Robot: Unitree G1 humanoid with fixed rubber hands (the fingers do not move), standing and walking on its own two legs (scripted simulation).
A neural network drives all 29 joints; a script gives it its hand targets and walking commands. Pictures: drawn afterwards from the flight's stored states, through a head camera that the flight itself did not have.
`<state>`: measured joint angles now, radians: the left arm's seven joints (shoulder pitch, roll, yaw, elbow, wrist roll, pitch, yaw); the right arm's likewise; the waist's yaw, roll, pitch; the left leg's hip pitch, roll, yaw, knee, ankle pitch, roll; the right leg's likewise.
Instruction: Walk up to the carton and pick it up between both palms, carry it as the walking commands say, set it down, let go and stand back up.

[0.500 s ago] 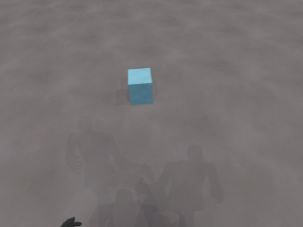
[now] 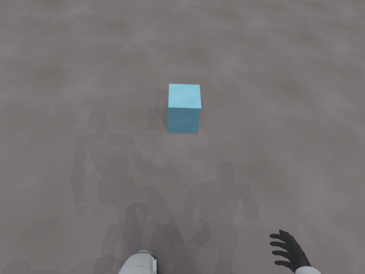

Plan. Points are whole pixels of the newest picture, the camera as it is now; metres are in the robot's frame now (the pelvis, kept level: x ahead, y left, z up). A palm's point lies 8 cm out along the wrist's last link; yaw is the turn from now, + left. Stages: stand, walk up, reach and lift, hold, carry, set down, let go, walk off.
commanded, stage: walk up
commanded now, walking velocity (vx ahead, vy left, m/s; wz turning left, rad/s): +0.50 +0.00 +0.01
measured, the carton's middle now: (183, 109) +1.11 +0.03 -0.62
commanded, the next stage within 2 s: none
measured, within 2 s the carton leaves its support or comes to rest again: neither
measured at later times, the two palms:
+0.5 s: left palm (119, 176) +0.35 +0.20 -0.10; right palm (320, 231) +0.24 -0.33 -0.09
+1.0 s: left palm (109, 157) +0.41 +0.24 -0.10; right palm (272, 121) +0.58 -0.27 -0.09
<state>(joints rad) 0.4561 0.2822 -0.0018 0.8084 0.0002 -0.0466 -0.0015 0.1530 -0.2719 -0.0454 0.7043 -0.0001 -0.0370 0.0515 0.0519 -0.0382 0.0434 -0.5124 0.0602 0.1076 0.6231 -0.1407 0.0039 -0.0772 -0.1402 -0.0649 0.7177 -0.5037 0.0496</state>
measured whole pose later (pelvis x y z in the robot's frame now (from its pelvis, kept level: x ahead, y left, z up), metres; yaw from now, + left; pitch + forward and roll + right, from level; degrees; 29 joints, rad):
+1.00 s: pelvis +0.45 -0.02 +0.01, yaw +2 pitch +2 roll +0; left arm 0.49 0.27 0.00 0.81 0.00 -0.05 -0.01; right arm 0.21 -0.27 -0.05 0.72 0.00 0.00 0.06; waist 0.04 0.00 0.01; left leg -0.46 0.07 0.09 0.56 -0.19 -0.04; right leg -0.01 -0.13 -0.11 0.41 -0.41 0.09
